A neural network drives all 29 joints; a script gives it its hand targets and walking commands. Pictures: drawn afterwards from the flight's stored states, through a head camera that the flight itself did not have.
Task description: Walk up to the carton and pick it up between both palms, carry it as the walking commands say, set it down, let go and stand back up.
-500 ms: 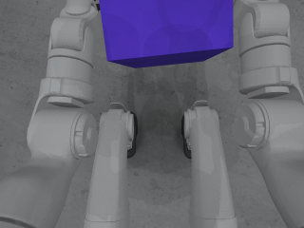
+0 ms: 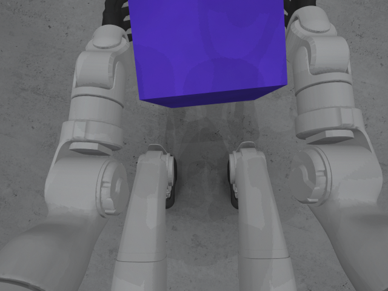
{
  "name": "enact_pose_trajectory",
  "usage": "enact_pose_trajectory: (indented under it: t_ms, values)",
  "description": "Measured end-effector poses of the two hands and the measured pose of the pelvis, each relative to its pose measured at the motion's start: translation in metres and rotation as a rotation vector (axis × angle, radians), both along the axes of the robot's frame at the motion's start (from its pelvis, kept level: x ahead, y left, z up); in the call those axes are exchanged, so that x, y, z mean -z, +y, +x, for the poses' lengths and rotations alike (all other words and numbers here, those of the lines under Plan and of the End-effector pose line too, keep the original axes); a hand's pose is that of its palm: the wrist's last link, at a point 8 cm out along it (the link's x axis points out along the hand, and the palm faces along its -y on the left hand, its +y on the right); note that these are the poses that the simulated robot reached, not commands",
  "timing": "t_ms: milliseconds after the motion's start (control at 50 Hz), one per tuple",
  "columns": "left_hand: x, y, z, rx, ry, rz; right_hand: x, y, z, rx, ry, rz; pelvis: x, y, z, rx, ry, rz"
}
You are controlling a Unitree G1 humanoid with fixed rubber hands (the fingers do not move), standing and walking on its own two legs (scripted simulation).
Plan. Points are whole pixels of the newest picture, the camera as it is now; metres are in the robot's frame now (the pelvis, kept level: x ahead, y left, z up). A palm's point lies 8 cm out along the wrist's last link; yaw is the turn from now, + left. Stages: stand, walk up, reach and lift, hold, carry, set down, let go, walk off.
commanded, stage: reach and lift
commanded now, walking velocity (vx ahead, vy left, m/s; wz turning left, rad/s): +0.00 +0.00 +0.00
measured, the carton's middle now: (207, 42) +0.53 -0.02 -0.11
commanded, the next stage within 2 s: none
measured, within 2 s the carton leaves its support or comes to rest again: neither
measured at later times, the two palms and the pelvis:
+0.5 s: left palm (97, 26) +0.50 +0.13 +0.02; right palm (325, 1) +0.51 -0.16 +0.03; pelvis +0.01 +0.00 +0.06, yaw -1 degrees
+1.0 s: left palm out of the picture +0.49 +0.12 +0.13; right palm out of the picture +0.49 -0.17 +0.14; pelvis +0.11 -0.01 +0.15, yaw -1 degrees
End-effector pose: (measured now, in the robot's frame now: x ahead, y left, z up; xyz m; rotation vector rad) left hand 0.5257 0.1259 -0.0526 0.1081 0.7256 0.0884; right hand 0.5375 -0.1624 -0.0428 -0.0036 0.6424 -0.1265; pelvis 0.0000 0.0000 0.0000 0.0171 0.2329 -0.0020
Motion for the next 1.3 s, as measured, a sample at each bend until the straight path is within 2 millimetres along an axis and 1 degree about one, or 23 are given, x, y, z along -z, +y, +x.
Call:
enact_pose_trajectory:
  t_ms: [340,540,600,660,720,780,840,880,940,1040,1120,1200,1300]
  values:
    - [-0.046,-0.001,-0.019,-0.011,0.003,-0.008,-0.047,0.000,-0.018,0.004,0.003,0.009,-0.041,-0.002,0.004,0.007,-0.059,0.003]
    - [-0.080,-0.001,-0.029,-0.017,0.004,-0.018,-0.081,-0.001,-0.028,0.007,0.005,0.007,-0.066,-0.002,0.012,0.011,-0.065,0.004]
    - [-0.093,-0.001,-0.032,-0.022,0.009,-0.027,-0.094,0.000,-0.032,0.008,0.010,0.003,-0.073,-0.003,0.019,0.012,-0.039,0.005]
    - [-0.110,0.000,-0.036,-0.031,0.013,-0.041,-0.112,0.000,-0.036,0.017,0.013,0.011,-0.082,-0.004,0.030,0.012,-0.003,0.006]
    - [-0.133,0.000,-0.039,-0.033,0.019,-0.058,-0.135,0.000,-0.041,0.031,0.019,0.022,-0.093,-0.005,0.047,0.010,0.047,0.006]
    - [-0.158,-0.001,-0.037,-0.026,0.017,-0.060,-0.159,-0.002,-0.042,0.036,0.018,0.026,-0.105,-0.005,0.066,0.009,0.091,0.007]
    - [-0.176,-0.002,-0.033,-0.015,0.015,-0.055,-0.176,-0.004,-0.040,0.036,0.017,0.024,-0.117,-0.006,0.080,0.011,0.089,0.006]
    - [-0.182,-0.003,-0.032,-0.008,0.027,-0.049,-0.182,-0.005,-0.039,0.032,0.029,0.017,-0.126,-0.006,0.087,0.013,0.081,0.006]
    - [-0.183,-0.003,-0.033,-0.011,0.058,-0.048,-0.183,-0.005,-0.040,0.033,0.061,0.023,-0.138,-0.006,0.098,0.015,0.078,0.005]
    - [-0.183,0.000,-0.042,0.002,0.070,-0.020,-0.181,-0.002,-0.047,0.033,0.074,0.039,-0.155,-0.008,0.115,0.018,0.081,0.004]
    - [-0.188,0.004,-0.050,-0.002,0.063,-0.015,-0.184,0.002,-0.053,0.021,0.068,0.036,-0.164,-0.009,0.122,0.020,0.073,0.003]
    - [-0.199,0.005,-0.054,-0.005,0.044,-0.018,-0.195,0.003,-0.057,0.020,0.050,0.037,-0.170,-0.009,0.126,0.021,0.049,0.002]
    - [-0.219,0.005,-0.054,-0.005,0.011,-0.025,-0.215,0.002,-0.060,0.025,0.017,0.037,-0.176,-0.009,0.127,0.023,0.000,0.000]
